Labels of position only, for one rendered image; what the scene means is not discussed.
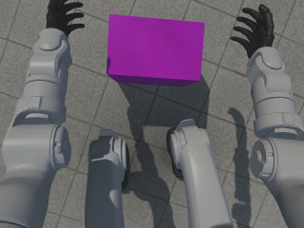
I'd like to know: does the right robot forearm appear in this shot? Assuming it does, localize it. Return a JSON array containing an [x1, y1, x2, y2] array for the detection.
[[246, 47, 304, 141]]

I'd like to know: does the robot right foot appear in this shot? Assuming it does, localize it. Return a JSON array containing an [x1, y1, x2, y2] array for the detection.
[[166, 127, 183, 178]]

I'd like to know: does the left robot hand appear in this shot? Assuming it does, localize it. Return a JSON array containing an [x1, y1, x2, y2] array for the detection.
[[46, 0, 85, 39]]

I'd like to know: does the right robot hand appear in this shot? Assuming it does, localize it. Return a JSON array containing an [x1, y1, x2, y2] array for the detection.
[[230, 4, 275, 59]]

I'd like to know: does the right robot thigh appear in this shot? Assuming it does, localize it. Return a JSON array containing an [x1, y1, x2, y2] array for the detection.
[[170, 125, 234, 228]]

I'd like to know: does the left robot upper arm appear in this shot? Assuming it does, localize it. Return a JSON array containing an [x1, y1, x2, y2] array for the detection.
[[0, 123, 72, 228]]

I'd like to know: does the right robot upper arm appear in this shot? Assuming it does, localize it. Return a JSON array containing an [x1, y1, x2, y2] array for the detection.
[[249, 137, 304, 228]]

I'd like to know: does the carton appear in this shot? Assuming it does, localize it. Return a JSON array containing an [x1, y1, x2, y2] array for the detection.
[[106, 14, 205, 86]]

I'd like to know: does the left robot forearm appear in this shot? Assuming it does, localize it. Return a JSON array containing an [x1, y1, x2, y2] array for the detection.
[[1, 28, 72, 169]]

